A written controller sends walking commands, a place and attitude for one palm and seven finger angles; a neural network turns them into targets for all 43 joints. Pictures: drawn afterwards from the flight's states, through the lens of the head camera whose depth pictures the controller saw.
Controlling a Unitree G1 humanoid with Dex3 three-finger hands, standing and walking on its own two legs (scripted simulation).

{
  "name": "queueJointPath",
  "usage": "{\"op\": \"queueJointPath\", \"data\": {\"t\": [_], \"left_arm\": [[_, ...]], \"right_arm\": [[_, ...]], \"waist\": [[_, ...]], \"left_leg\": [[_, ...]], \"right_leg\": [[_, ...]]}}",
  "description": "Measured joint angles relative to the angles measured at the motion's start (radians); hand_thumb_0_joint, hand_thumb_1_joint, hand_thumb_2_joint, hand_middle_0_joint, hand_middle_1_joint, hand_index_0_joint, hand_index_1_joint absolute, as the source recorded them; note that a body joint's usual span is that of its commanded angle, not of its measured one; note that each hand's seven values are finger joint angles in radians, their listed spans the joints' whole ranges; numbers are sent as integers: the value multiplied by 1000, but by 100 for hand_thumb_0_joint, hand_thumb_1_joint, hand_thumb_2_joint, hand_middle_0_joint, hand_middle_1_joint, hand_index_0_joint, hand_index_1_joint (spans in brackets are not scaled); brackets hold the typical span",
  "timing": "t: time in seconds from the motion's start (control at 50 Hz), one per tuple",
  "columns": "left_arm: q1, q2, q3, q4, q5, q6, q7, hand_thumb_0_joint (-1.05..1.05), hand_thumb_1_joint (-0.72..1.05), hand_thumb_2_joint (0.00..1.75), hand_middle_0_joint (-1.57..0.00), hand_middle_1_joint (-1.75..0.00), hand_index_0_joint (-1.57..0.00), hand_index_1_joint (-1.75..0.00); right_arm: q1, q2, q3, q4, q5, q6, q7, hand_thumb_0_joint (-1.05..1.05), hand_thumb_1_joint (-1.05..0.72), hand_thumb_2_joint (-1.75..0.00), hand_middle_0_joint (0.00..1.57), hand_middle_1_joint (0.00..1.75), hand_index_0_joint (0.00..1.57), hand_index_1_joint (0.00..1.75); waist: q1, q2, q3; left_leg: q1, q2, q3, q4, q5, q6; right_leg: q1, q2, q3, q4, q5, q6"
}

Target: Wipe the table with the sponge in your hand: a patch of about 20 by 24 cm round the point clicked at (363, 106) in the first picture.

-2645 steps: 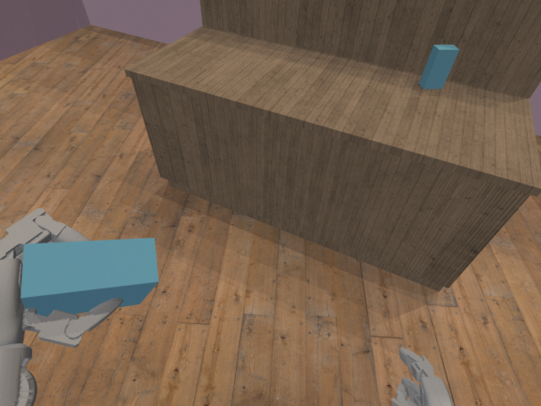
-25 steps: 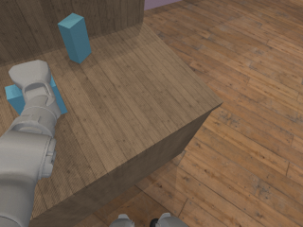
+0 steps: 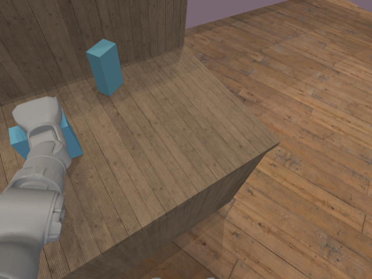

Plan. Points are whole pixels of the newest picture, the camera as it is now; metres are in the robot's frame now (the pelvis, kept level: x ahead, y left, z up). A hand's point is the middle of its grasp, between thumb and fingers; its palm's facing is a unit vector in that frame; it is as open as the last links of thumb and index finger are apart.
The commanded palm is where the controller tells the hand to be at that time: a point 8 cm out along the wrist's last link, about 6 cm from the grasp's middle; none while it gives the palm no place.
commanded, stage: slide back across to the first lane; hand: left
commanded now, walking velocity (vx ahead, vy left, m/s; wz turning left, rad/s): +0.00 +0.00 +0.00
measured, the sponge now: (52, 147) +0.43 +0.32 -0.03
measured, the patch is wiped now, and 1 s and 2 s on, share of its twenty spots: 1.00 1.00 1.00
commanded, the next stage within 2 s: wipe back along the first lane in 0.10 s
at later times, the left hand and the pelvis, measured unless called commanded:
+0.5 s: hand (35, 143) +0.41 +0.34 +0.01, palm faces -0.09 -0.02 -1.00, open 9.4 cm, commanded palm +0.37 +0.31 +0.04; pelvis +0.02 -0.01 +0.01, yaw +1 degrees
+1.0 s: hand (37, 159) +0.37 +0.32 +0.01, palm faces -0.06 -0.03 -1.00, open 9.4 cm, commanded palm +0.32 +0.29 +0.04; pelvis +0.01 +0.00 +0.01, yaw +2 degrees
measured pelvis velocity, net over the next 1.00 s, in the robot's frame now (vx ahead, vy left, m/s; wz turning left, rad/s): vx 0.01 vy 0.00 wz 0.04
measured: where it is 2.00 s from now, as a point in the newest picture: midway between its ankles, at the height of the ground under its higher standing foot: outside the picture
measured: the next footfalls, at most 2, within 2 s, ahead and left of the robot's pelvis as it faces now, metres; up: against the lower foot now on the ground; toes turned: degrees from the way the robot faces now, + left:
none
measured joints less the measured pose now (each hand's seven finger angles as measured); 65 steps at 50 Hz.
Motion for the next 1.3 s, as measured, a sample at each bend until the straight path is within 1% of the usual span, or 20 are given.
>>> {"op": "queueJointPath", "data": {"t": [0.06,0.14,0.24,0.3,0.38,0.5,0.58,0.72,0.92,1.04,1.3], "left_arm": [[31,12,7,-26,-5,-16,-11,-1,-48,109,-80,-143,-80,-147],[64,24,-4,-58,-7,-36,-33,-1,-47,108,-79,-144,-80,-148],[102,40,-9,-97,-1,-71,-54,-1,-47,108,-78,-144,-79,-148],[118,42,-23,-118,-5,-80,-55,-1,-46,108,-78,-145,-79,-149],[155,38,-25,-158,-16,-86,-42,-2,-46,108,-77,-146,-78,-150],[226,18,-35,-221,-42,-63,-21,-2,-44,107,-76,-147,-76,-151],[240,1,-52,-232,-52,-39,-18,-2,-43,107,-75,-148,-75,-152],[266,-24,-77,-271,-56,-14,-31,-2,-43,107,-74,-148,-74,-153],[340,-59,-100,-352,-62,6,-20,-2,-43,107,-74,-149,-74,-153],[393,-82,-118,-413,-71,38,-19,-1,-43,107,-74,-148,-74,-153],[506,-140,-172,-552,-73,108,-18,-1,-42,107,-74,-149,-74,-153]], "right_arm": [[-6,-2,-4,-5,2,7,-1,0,-90,-90,21,30,20,30],[-11,-4,-11,-10,6,15,-5,0,-90,-90,21,30,20,30],[-20,-7,-17,-11,8,27,-13,0,-90,-90,21,30,20,30],[-21,-9,-23,-13,10,30,-15,0,-90,-90,20,30,20,30],[-22,-10,-30,-9,9,39,-15,0,-90,-90,20,30,20,30],[-23,-6,-32,1,16,54,-10,0,-90,-90,20,30,20,30],[-29,-4,-27,2,23,61,-11,0,-90,-90,20,30,20,30],[-44,0,-24,-11,29,63,-16,1,-90,-90,20,30,20,30],[-66,6,-17,-24,34,68,-24,1,-90,-90,20,30,20,30],[-80,6,-19,-35,37,70,-21,1,-90,-90,20,30,20,30],[-114,11,-16,-50,40,71,-16,1,-90,-90,20,30,20,30]], "waist": [[12,-4,-1],[27,-10,3],[37,-15,11],[42,-15,16],[52,-13,15],[63,-6,7],[66,-5,9],[72,-5,16],[89,-7,12],[96,-2,11],[125,7,11]], "left_leg": [[18,-1,-3,-13,-1,-2],[43,-3,-15,-25,-3,-6],[65,-3,-25,-37,-4,-10],[70,-4,-30,-40,-4,-12],[77,-3,-27,-47,-4,-13],[101,-1,-20,-62,-3,-12],[118,-5,-20,-68,0,-10],[136,-12,-21,-78,10,-7],[170,-18,-18,-92,17,-5],[194,-22,-19,-103,20,-4],[236,-28,-25,-110,19,-9]], "right_leg": [[18,-1,-1,-12,-2,-2],[47,-2,-10,-28,-5,-6],[72,-2,-18,-45,-6,-11],[79,-3,-22,-49,-7,-13],[84,-1,-18,-54,-7,-14],[106,-1,-10,-66,-4,-13],[121,-4,-10,-67,-5,-12],[137,-12,-11,-70,-1,-11],[167,-19,-7,-76,1,-8],[191,-22,-8,-84,2,-9],[229,-29,-13,-78,-9,-12]]}}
